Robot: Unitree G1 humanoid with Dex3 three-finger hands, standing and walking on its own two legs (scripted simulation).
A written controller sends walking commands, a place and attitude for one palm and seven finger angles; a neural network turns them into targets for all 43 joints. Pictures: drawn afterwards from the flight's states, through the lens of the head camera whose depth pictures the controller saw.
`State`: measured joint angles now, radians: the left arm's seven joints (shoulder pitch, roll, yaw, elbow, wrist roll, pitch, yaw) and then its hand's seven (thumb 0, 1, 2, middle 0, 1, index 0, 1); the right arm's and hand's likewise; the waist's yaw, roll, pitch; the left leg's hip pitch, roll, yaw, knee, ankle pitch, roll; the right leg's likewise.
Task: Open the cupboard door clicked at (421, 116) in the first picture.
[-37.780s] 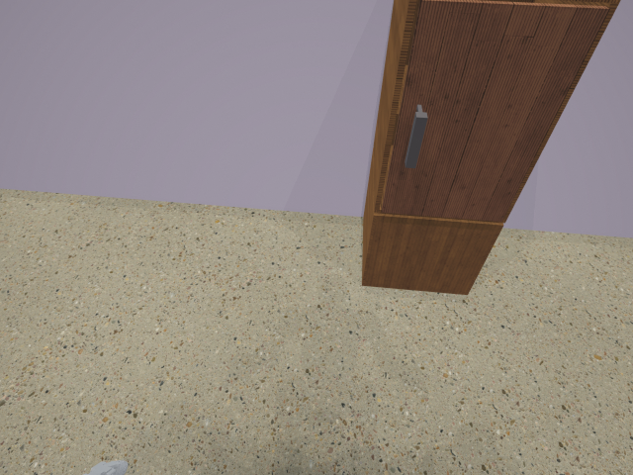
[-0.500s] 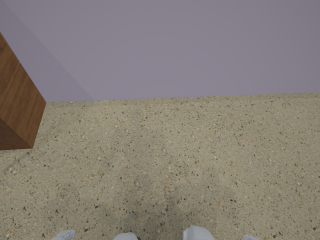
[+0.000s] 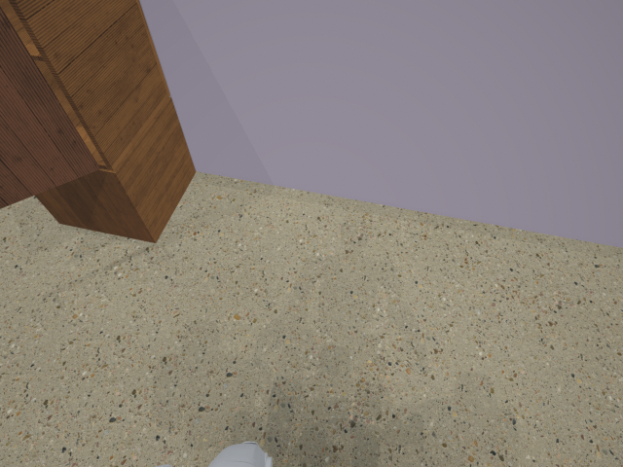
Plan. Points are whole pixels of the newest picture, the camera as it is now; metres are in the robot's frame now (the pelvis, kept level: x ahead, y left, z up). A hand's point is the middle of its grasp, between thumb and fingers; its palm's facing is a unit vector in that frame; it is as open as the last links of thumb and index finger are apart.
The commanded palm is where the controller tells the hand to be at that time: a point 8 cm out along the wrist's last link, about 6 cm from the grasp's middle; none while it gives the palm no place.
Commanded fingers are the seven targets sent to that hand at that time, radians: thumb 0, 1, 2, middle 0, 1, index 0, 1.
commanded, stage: turn to face it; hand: left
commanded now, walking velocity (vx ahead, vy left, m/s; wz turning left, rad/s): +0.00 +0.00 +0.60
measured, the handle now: out of the picture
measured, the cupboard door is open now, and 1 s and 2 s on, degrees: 48 48 48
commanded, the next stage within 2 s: take the last steps up to it in 1.00 s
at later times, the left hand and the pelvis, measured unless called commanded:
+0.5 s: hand out of the picture +0.06 +0.22 -0.15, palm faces +0.27 -0.91 -0.31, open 7.4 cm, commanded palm none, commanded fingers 0.00 0.90 0.90 -0.20 -0.30 -0.20 -0.30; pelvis +0.01 -0.03 -0.01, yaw +17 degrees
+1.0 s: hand out of the picture -0.04 +0.20 -0.17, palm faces +0.53 -0.81 -0.25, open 7.4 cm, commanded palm none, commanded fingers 0.00 0.90 0.90 -0.20 -0.30 -0.20 -0.30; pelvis +0.02 -0.02 +0.00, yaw +31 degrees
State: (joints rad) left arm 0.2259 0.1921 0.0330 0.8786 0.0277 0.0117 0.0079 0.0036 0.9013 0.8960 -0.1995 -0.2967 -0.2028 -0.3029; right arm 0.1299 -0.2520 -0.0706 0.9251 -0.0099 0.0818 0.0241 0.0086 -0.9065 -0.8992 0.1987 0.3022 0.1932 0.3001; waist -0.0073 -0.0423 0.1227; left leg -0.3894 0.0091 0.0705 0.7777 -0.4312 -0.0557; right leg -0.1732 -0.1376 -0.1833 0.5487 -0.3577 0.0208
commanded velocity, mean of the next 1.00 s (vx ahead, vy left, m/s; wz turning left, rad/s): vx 0.00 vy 0.00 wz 0.47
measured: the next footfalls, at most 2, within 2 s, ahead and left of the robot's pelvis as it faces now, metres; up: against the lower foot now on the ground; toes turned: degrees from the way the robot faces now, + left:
left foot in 0.06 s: +0.06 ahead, +0.12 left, +0.00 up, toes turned +7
right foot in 0.44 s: +0.08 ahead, -0.15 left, +0.00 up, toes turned +14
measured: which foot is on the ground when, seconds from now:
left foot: up 0.00-0.04, down 0.06-0.44, up 0.46-0.74, down 0.76-1.00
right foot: down 0.00-0.06, up 0.08-0.42, down 0.44-0.76, up 0.78-1.00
